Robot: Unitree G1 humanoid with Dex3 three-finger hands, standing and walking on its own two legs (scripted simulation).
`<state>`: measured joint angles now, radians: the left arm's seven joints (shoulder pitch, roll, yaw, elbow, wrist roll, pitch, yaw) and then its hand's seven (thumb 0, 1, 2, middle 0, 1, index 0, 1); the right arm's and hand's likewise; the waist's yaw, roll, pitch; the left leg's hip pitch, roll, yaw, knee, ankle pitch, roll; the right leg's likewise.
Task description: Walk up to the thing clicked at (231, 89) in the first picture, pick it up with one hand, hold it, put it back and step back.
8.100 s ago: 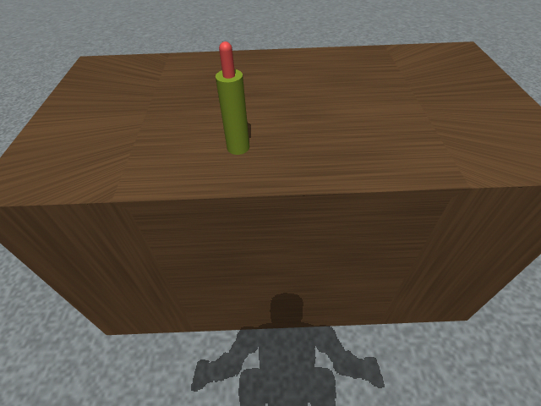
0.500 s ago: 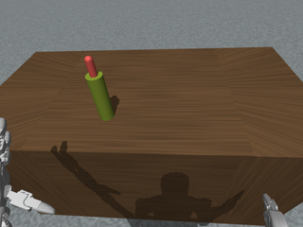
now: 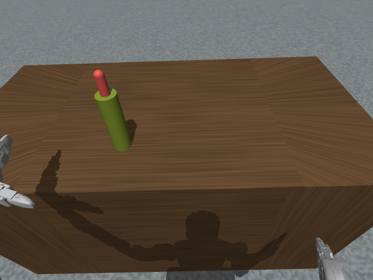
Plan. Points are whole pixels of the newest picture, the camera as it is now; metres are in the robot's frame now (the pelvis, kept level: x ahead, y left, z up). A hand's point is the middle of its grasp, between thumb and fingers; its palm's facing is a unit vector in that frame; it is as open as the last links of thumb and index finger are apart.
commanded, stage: go down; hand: left
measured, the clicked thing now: (112, 113) +0.51 +0.23 +0.10
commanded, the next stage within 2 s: none
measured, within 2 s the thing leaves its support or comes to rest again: neither
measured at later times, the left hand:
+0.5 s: hand (6, 150) +0.33 +0.37 +0.16, palm faces +0.18 -0.98 +0.02, open 17.4 cm
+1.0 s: hand (3, 141) +0.36 +0.39 +0.16, palm faces +0.19 -0.98 +0.02, open 17.5 cm
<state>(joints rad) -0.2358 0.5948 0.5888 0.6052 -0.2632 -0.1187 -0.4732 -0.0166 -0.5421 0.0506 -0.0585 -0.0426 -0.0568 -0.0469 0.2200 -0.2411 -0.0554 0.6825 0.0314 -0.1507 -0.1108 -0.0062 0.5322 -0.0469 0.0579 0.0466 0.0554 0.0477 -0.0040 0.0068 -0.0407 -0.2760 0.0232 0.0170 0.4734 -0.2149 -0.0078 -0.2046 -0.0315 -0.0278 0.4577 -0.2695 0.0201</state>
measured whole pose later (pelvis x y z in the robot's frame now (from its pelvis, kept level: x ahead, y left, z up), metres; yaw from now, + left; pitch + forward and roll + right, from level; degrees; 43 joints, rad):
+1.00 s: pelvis +0.01 +0.00 +0.00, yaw +0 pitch +8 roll -1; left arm -0.53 0.84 0.65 1.00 -0.24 -0.06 -0.64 -0.02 -0.55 0.05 -0.05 -0.03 -0.05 -0.04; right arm 0.17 -0.23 0.01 0.78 0.01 -0.23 -0.19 -0.01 0.53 -0.05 0.06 0.05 0.06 0.05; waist -0.04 -0.02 -0.10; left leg -0.42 0.03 0.00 0.53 -0.25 0.00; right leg -0.32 -0.02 -0.04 0.47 -0.28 0.02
